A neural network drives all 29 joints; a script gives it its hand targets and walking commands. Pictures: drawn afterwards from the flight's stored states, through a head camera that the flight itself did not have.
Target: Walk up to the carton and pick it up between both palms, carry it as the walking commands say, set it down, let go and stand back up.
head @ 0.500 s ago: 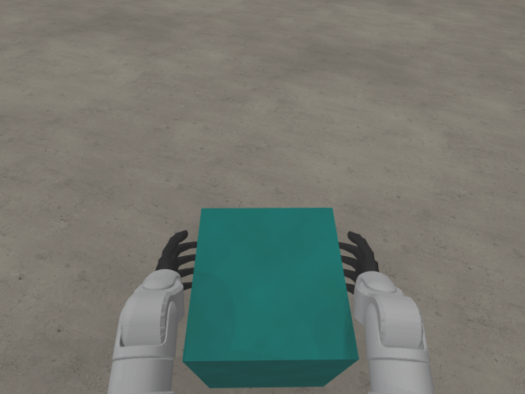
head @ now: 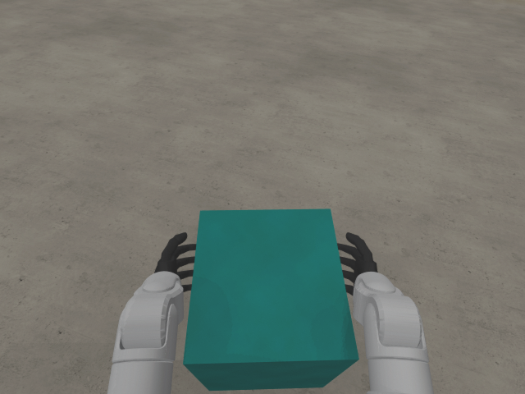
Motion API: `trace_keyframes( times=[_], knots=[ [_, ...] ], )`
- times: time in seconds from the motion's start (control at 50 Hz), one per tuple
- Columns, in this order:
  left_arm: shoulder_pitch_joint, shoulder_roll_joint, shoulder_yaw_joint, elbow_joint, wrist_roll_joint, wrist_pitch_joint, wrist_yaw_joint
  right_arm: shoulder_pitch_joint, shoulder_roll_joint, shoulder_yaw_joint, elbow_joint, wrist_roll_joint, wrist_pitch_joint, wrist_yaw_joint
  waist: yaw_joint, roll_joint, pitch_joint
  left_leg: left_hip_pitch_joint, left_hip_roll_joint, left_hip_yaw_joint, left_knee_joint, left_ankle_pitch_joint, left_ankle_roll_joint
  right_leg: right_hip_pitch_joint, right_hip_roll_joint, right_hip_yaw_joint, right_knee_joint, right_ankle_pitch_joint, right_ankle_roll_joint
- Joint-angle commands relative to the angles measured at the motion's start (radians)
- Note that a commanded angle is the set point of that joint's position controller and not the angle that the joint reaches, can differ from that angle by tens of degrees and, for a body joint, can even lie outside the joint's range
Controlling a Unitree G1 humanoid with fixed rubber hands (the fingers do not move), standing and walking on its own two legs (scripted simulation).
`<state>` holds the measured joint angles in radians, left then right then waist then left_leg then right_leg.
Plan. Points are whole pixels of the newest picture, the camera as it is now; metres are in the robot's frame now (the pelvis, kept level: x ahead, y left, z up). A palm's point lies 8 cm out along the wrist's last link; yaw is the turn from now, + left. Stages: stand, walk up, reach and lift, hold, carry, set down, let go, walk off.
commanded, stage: carry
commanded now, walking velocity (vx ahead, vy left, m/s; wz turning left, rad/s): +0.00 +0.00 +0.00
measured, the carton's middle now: (266, 305) +0.27 +0.00 -0.02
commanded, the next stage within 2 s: hold in 1.48 s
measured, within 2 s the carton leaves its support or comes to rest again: neither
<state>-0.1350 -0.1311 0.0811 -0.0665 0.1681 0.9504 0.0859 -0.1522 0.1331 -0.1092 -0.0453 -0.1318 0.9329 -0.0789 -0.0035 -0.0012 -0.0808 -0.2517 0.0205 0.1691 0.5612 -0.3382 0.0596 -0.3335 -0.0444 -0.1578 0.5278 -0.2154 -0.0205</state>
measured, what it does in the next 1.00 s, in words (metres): stands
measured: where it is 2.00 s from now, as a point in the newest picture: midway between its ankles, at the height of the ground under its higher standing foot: outside the picture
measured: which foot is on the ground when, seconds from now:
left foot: down 0.00-1.00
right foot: down 0.00-1.00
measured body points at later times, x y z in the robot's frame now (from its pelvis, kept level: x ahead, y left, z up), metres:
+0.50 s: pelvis +0.00 +0.01 +0.00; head -0.01 +0.02 +0.45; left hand +0.29 +0.16 +0.04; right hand +0.29 -0.14 +0.04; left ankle -0.02 +0.07 -0.73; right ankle +0.04 -0.11 -0.73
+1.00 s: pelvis +0.00 -0.01 +0.00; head -0.01 +0.00 +0.45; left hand +0.29 +0.14 +0.03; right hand +0.29 -0.15 +0.04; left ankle -0.02 +0.07 -0.73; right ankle +0.04 -0.11 -0.73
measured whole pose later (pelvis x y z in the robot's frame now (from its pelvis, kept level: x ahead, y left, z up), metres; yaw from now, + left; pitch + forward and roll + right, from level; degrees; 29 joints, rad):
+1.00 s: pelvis +0.00 -0.01 +0.00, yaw +0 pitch +2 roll +0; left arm -0.12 -0.13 0.09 -0.01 0.17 0.88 0.08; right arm -0.14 0.13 -0.10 0.01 -0.14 0.87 -0.08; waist -0.01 0.00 -0.09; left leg -0.26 0.02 0.16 0.55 -0.33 0.05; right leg -0.34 -0.04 -0.16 0.53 -0.22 -0.03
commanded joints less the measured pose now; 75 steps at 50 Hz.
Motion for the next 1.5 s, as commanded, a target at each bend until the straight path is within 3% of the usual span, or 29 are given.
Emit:
trace_keyframes(
  times=[0.0,0.04,0.12,0.14,0.18,0.2,0.26,0.28,0.36,0.4,0.44,0.48,0.64,0.78,0.86,0.9,0.94,0.98,1.02,1.06,1.08,1.14,1.18,1.2,1.28,1.34,1.42,1.46,1.48],
  knots=[
    [-0.398,-0.749,-0.403,0.060,-0.171,-0.096,-0.206,-0.433,0.728,0.444,0.003,0.173,-0.075,0.207,0.004,0.030,-0.276,0.046,0.145,-0.167,-0.112,0.318,-0.011,0.155,-0.123,0.129,-0.040,0.181,-0.019],
    [-0.514,-0.810,-0.528,-0.165,-0.283,-0.112,-0.209,-0.519,0.785,0.556,-0.164,0.271,-0.082,0.208,-0.002,-0.028,-0.231,0.025,0.147,-0.164,-0.122,0.182,-0.008,0.123,-0.113,0.128,-0.068,0.109,-0.007],
    [-0.423,-0.766,-0.420,0.058,-0.195,-0.156,-0.211,-0.479,0.741,0.458,-0.021,0.180,-0.142,0.202,-0.002,0.000,-0.246,0.016,0.136,-0.153,-0.132,0.151,-0.006,0.127,-0.108,0.124,-0.074,0.113,-0.007],
    [-0.547,-0.822,-0.588,-0.236,-0.325,-0.143,-0.202,-0.478,0.807,0.581,-0.208,0.282,-0.113,0.198,-0.003,0.001,-0.260,0.048,0.136,-0.156,-0.127,0.214,-0.013,0.123,-0.112,0.131,-0.054,0.134,-0.005],
    [-0.419,-0.780,-0.410,0.127,-0.178,-0.119,-0.202,-0.386,0.758,0.413,0.077,0.152,-0.107,0.193,-0.003,0.030,-0.311,0.074,0.161,-0.156,-0.095,0.379,-0.019,0.167,-0.118,0.126,-0.029,0.256,-0.009],
    [-0.426,-0.811,-0.581,-0.181,-0.316,-0.107,-0.195,-0.407,0.742,0.587,-0.254,0.282,-0.096,0.187,-0.005,0.084,-0.281,0.072,0.149,-0.159,-0.113,0.406,-0.029,0.134,-0.111,0.119,-0.008,0.228,-0.019],
    [-0.479,-0.777,-0.470,-0.023,-0.222,-0.102,-0.205,-0.400,0.779,0.469,0.028,0.195,-0.073,0.204,-0.003,0.002,-0.250,0.040,0.152,-0.151,-0.106,0.308,-0.017,0.123,-0.112,0.116,-0.035,0.181,-0.009],
    [-0.487,-0.823,-0.634,-0.273,-0.350,-0.067,-0.203,-0.430,0.829,0.632,-0.249,0.322,-0.039,0.206,0.001,-0.004,-0.241,0.050,0.155,-0.181,-0.127,0.280,-0.012,0.112,-0.113,0.138,-0.046,0.133,-0.017],
    [-0.392,-0.723,-0.372,0.152,-0.144,-0.082,-0.213,-0.425,0.741,0.405,0.097,0.154,-0.069,0.217,0.003,0.048,-0.251,0.050,0.166,-0.180,-0.153,0.227,-0.006,0.106,-0.099,0.136,-0.048,0.104,-0.012],
    [-0.542,-0.803,-0.608,-0.275,-0.338,-0.074,-0.209,-0.495,0.807,0.620,-0.260,0.308,-0.048,0.205,0.000,0.019,-0.249,0.066,0.149,-0.167,-0.118,0.375,-0.017,0.109,-0.106,0.120,-0.038,0.163,-0.017],
    [-0.459,-0.766,-0.398,0.108,-0.162,-0.067,-0.207,-0.399,0.776,0.391,0.122,0.151,-0.045,0.209,0.003,-0.009,-0.281,0.092,0.178,-0.161,-0.098,0.439,-0.017,0.108,-0.096,0.095,-0.011,0.142,0.000],
    [-0.448,-0.799,-0.544,-0.157,-0.275,-0.112,-0.207,-0.460,0.796,0.548,-0.170,0.265,-0.087,0.211,0.004,0.049,-0.285,0.101,0.164,-0.158,-0.101,0.452,-0.023,0.113,-0.102,0.117,-0.008,0.180,-0.017],
    [-0.529,-0.846,-0.658,-0.349,-0.392,-0.061,-0.197,-0.479,0.850,0.662,-0.327,0.356,-0.038,0.184,0.000,-0.011,-0.317,0.097,0.146,-0.133,-0.080,0.438,-0.029,0.134,-0.110,0.122,0.014,0.245,-0.011],
    [-0.348,-0.724,-0.359,0.120,-0.152,-0.112,-0.222,-0.392,0.730,0.415,0.097,0.145,-0.078,0.222,-0.004,-0.080,-0.186,-0.009,0.142,-0.153,-0.109,0.186,-0.020,0.103,-0.132,0.142,-0.046,0.185,-0.021],
    [-0.495,-0.779,-0.493,-0.068,-0.241,-0.147,-0.204,-0.428,0.807,0.464,-0.002,0.218,-0.130,0.213,-0.006,0.081,-0.260,0.017,0.140,-0.173,-0.136,0.220,-0.024,0.148,-0.112,0.140,-0.035,0.164,-0.024],
    [-0.502,-0.778,-0.589,-0.262,-0.335,-0.096,-0.189,-0.494,0.780,0.608,-0.254,0.306,-0.080,0.193,-0.008,-0.008,-0.234,0.009,0.143,-0.148,-0.114,0.203,-0.021,0.125,-0.117,0.138,-0.056,0.175,-0.027],
    [-0.370,-0.721,-0.420,0.055,-0.178,-0.138,-0.200,-0.365,0.722,0.448,0.044,0.167,-0.116,0.201,-0.004,0.048,-0.319,0.063,0.125,-0.144,-0.099,0.258,-0.022,0.159,-0.134,0.147,-0.034,0.219,-0.037],
    [-0.543,-0.788,-0.602,-0.276,-0.331,-0.105,-0.202,-0.463,0.808,0.606,-0.210,0.296,-0.077,0.202,-0.003,0.027,-0.300,0.031,0.148,-0.179,-0.118,0.268,-0.017,0.163,-0.126,0.136,-0.044,0.197,-0.021],
    [-0.412,-0.721,-0.386,0.086,-0.159,-0.161,-0.206,-0.407,0.761,0.429,0.075,0.146,-0.143,0.201,0.002,-0.023,-0.322,0.075,0.147,-0.174,-0.093,0.287,-0.012,0.182,-0.135,0.137,-0.047,0.235,-0.025],
    [-0.480,-0.787,-0.582,-0.231,-0.327,-0.131,-0.204,-0.518,0.781,0.627,-0.287,0.302,-0.111,0.192,-0.008,-0.044,-0.285,0.041,0.124,-0.145,-0.082,0.185,-0.019,0.146,-0.132,0.154,-0.079,0.222,-0.027],
    [-0.421,-0.747,-0.447,0.021,-0.220,-0.121,-0.208,-0.379,0.777,0.489,0.046,0.198,-0.090,0.193,-0.005,-0.041,-0.227,0.019,0.120,-0.138,-0.082,0.141,-0.022,0.124,-0.151,0.183,-0.070,0.214,-0.030],
    [-0.412,-0.718,-0.417,0.100,-0.172,-0.148,-0.212,-0.366,0.697,0.421,0.089,0.132,-0.124,0.200,-0.008,0.033,-0.276,0.101,0.130,-0.143,-0.112,0.195,-0.024,0.091,-0.116,0.143,-0.056,0.171,-0.037],
    [-0.534,-0.777,-0.599,-0.290,-0.348,-0.139,-0.210,-0.545,0.803,0.641,-0.313,0.320,-0.114,0.192,-0.003,-0.016,-0.241,0.050,0.128,-0.139,-0.106,0.198,-0.025,0.109,-0.117,0.150,-0.073,0.160,-0.023],
    [-0.430,-0.725,-0.404,0.093,-0.181,-0.139,-0.213,-0.432,0.713,0.434,0.056,0.149,-0.111,0.194,-0.005,-0.003,-0.237,0.062,0.146,-0.141,-0.108,0.292,-0.022,0.098,-0.114,0.120,-0.046,0.183,-0.020],
    [-0.474,-0.779,-0.550,-0.130,-0.273,-0.113,-0.197,-0.455,0.752,0.561,-0.147,0.258,-0.088,0.202,-0.007,0.069,-0.274,0.092,0.152,-0.152,-0.090,0.387,-0.039,0.127,-0.112,0.131,-0.011,0.285,-0.028],
    [-0.371,-0.688,-0.393,0.104,-0.154,-0.140,-0.204,-0.367,0.682,0.413,0.074,0.137,-0.120,0.201,-0.008,-0.004,-0.231,0.066,0.162,-0.164,-0.113,0.341,-0.021,0.118,-0.097,0.110,-0.033,0.173,-0.020],
    [-0.541,-0.811,-0.598,-0.244,-0.334,-0.135,-0.201,-0.506,0.775,0.616,-0.255,0.306,-0.115,0.196,-0.005,0.052,-0.264,0.021,0.126,-0.136,-0.121,0.217,-0.028,0.161,-0.104,0.119,-0.053,0.169,-0.022],
    [-0.501,-0.757,-0.488,-0.064,-0.243,-0.112,-0.195,-0.433,0.749,0.503,-0.051,0.226,-0.093,0.195,0.000,0.040,-0.287,0.069,0.141,-0.145,-0.107,0.270,-0.016,0.142,-0.103,0.120,-0.043,0.215,-0.022],
    [-0.179,-0.659,-0.369,0.219,-0.123,-0.141,-0.192,-0.216,0.636,0.366,0.113,0.139,-0.130,0.179,0.033,0.064,0.049,0.099,-0.060,-0.258,-0.178,0.349,-0.003,0.264,0.105,0.229,-0.098,0.235,-0.047]
  ],
)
